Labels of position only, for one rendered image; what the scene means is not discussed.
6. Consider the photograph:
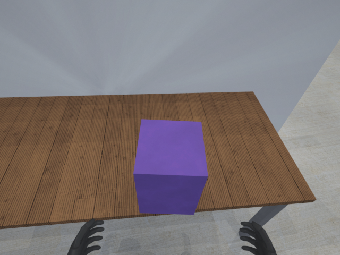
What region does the table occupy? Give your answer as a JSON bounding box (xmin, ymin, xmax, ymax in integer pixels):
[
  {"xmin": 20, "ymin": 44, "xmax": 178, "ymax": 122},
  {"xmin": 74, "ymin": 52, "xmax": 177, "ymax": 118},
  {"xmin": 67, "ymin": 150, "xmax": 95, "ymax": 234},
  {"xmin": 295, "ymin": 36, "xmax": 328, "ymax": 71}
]
[{"xmin": 0, "ymin": 91, "xmax": 316, "ymax": 237}]

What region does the right robot hand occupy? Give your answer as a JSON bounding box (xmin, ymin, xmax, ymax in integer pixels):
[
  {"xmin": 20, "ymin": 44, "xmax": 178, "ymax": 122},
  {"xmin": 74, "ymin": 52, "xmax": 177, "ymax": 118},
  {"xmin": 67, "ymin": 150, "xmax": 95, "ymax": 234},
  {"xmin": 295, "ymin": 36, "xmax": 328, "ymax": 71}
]
[{"xmin": 239, "ymin": 221, "xmax": 277, "ymax": 255}]

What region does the carton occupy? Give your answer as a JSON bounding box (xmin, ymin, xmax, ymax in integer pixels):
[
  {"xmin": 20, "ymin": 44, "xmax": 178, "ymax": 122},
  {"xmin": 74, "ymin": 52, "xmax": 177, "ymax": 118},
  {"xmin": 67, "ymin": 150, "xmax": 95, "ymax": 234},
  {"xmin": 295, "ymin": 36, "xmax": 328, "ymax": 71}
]
[{"xmin": 133, "ymin": 119, "xmax": 208, "ymax": 215}]

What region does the left robot hand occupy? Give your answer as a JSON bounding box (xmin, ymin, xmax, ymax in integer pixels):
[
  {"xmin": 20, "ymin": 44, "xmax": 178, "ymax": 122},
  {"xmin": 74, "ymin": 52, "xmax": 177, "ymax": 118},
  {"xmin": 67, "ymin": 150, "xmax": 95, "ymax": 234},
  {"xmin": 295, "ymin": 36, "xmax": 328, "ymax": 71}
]
[{"xmin": 67, "ymin": 219, "xmax": 104, "ymax": 255}]

